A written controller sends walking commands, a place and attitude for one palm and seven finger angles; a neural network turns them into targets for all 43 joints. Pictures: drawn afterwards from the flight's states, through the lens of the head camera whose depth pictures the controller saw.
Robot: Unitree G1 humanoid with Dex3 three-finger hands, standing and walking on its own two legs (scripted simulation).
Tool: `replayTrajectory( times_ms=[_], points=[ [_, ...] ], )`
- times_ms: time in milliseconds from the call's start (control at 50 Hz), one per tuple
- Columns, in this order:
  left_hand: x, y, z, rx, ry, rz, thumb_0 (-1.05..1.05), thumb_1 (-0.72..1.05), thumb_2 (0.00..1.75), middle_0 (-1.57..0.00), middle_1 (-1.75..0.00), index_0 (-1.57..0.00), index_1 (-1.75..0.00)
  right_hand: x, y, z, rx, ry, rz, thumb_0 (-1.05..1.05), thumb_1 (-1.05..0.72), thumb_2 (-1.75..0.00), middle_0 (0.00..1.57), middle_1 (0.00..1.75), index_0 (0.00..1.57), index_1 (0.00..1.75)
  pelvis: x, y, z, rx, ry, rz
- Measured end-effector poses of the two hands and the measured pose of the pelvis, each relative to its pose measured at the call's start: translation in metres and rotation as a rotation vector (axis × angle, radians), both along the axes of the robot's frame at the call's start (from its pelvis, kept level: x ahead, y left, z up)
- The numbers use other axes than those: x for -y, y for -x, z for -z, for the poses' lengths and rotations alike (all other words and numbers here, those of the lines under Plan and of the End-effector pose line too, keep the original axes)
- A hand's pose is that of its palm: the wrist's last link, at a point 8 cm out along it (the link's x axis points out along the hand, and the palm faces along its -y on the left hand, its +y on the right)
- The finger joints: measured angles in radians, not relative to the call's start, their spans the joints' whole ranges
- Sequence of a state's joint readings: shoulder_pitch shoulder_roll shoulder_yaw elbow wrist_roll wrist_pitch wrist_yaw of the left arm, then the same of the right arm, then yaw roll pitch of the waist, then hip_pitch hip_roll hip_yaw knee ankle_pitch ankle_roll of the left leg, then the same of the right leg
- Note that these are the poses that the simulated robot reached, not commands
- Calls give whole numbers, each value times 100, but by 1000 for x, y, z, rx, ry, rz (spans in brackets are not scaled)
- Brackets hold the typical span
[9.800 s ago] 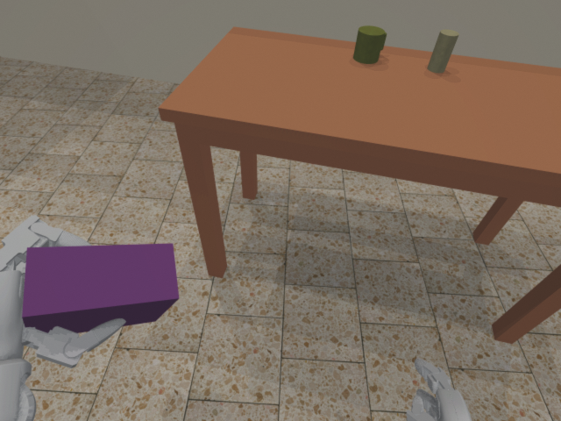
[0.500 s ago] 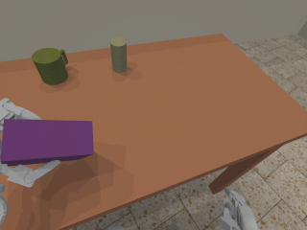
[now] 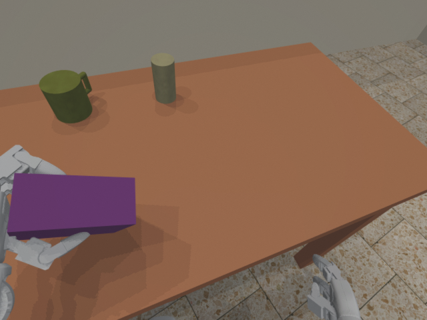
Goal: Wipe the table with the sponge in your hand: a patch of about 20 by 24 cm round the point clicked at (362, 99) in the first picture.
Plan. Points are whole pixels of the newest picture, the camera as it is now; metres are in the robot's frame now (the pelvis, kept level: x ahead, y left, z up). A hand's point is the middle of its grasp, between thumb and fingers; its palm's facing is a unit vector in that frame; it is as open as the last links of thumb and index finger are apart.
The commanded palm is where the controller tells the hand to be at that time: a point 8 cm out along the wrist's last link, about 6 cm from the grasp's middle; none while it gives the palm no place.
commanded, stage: look again from close up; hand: left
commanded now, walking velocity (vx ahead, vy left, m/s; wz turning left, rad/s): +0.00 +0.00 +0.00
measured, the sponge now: (92, 208) +0.24 +0.20 +0.13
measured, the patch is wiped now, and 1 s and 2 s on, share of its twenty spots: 0.00 0.00 0.00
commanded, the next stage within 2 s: shuffle to correct the standing spot in 0.10 s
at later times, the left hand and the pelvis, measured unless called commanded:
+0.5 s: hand (62, 207) +0.22 +0.23 +0.15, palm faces +0.33 -0.84 -0.44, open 10.5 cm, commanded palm +0.16 +0.26 +0.17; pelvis +0.00 -0.01 +0.00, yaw -1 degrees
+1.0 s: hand (45, 271) +0.15 +0.21 +0.16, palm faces +0.35 -0.80 -0.50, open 10.5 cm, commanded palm +0.09 +0.25 +0.17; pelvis -0.07 -0.04 -0.02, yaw +1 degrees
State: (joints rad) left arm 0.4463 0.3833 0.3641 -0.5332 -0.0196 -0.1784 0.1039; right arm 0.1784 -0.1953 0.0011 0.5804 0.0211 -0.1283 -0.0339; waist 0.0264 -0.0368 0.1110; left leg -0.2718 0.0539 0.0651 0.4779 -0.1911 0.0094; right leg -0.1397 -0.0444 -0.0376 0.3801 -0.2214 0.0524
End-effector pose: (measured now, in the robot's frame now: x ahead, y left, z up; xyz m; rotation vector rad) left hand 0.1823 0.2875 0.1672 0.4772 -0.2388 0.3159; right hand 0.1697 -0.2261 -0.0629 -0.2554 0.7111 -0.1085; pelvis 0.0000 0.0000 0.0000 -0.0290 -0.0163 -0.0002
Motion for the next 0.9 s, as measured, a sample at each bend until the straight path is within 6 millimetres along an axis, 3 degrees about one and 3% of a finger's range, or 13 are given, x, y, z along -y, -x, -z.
replayTrajectory(
  times_ms=[360, 540, 700, 900],
  points=[
    [3, -8, 3, -23, 11, -17, -1, -52, 102, -67, -136, -69, -136, -5, -11, 4, -5, -29, 1, 1, -90, -90, 20, 30, 20, 30, 5, -5, 0, -9, -4, 5],
    [25, 1, -7, -12, -54, 38, -1, -52, 102, -67, -136, -69, -136, 3, -5, 12, -7, -55, -18, 1, -90, -90, 20, 30, 20, 30, 18, 8, 5, -17, 4, 10],
    [37, 25, -11, 22, -94, 75, -1, -52, 102, -67, -136, -69, -136, 21, 14, 21, -16, -22, -7, 1, -90, -90, 20, 30, 20, 30, 26, 28, 11, -22, 19, -4],
    [27, 54, -15, 84, -176, 76, -1, -52, 102, -67, -136, -69, -136, 23, 52, 25, -15, 8, -7, 1, -90, -90, 20, 30, 20, 30, 29, 57, 17, -18, 21, -13]
  ],
)
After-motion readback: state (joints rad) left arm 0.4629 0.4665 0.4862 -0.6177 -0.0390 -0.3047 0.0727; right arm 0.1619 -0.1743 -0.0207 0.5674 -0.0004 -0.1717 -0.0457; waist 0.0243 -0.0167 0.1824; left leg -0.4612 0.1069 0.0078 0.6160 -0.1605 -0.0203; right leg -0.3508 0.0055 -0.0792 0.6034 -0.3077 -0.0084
